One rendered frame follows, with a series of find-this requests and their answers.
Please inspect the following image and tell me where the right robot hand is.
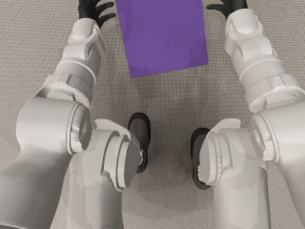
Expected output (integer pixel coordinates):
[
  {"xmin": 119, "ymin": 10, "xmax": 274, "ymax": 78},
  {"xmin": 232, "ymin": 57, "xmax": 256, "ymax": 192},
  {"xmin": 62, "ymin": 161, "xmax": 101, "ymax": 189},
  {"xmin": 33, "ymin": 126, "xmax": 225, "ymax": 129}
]
[{"xmin": 206, "ymin": 0, "xmax": 248, "ymax": 20}]

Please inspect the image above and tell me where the left robot hand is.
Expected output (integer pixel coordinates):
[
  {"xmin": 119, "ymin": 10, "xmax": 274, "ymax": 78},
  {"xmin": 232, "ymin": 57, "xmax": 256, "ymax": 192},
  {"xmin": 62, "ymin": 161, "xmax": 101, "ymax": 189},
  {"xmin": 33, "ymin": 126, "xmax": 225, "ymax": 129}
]
[{"xmin": 78, "ymin": 0, "xmax": 116, "ymax": 30}]

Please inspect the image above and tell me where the left robot foot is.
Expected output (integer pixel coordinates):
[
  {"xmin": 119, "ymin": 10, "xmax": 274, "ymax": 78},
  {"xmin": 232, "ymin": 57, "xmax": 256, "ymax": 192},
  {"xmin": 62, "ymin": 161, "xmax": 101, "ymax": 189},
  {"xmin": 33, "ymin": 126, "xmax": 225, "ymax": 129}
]
[{"xmin": 128, "ymin": 112, "xmax": 151, "ymax": 174}]

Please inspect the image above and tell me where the robot right forearm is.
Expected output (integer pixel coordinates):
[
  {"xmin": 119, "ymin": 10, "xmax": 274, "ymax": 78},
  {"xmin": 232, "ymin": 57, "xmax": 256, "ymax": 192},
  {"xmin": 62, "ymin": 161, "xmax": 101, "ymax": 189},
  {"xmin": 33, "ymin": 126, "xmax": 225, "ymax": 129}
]
[{"xmin": 224, "ymin": 9, "xmax": 305, "ymax": 114}]

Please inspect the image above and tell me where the carton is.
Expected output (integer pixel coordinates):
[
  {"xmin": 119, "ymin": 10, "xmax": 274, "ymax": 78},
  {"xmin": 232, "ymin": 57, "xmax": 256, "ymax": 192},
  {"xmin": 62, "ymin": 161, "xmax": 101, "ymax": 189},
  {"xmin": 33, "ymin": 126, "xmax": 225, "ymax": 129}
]
[{"xmin": 115, "ymin": 0, "xmax": 209, "ymax": 78}]

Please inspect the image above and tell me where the right robot foot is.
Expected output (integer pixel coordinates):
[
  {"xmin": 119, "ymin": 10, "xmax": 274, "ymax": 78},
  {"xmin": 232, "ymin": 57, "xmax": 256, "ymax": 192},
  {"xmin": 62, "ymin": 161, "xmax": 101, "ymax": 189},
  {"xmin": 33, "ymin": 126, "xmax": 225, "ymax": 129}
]
[{"xmin": 191, "ymin": 127, "xmax": 211, "ymax": 190}]

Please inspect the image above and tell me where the robot right upper arm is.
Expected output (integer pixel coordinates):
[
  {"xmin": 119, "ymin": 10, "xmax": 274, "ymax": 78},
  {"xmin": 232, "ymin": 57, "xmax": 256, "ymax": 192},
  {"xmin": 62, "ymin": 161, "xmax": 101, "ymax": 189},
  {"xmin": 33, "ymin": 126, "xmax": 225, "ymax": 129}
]
[{"xmin": 250, "ymin": 100, "xmax": 305, "ymax": 228}]

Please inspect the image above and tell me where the robot left upper arm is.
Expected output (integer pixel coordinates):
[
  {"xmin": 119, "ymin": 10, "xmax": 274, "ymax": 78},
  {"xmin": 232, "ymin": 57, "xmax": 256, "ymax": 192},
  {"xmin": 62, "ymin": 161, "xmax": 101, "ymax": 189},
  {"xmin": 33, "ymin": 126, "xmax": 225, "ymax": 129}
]
[{"xmin": 0, "ymin": 96, "xmax": 92, "ymax": 229}]

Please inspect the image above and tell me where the robot foot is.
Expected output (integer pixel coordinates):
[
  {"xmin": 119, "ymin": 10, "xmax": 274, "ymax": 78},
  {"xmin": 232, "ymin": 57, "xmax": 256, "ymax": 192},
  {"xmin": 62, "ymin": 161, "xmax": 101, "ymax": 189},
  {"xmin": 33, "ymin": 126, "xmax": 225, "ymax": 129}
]
[
  {"xmin": 128, "ymin": 112, "xmax": 151, "ymax": 174},
  {"xmin": 191, "ymin": 127, "xmax": 211, "ymax": 190}
]

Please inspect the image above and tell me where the robot left forearm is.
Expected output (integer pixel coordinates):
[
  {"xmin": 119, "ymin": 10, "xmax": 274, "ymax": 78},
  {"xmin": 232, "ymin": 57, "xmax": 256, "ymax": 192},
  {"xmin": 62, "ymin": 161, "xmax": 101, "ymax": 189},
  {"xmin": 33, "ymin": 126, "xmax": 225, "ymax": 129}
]
[{"xmin": 15, "ymin": 18, "xmax": 106, "ymax": 143}]

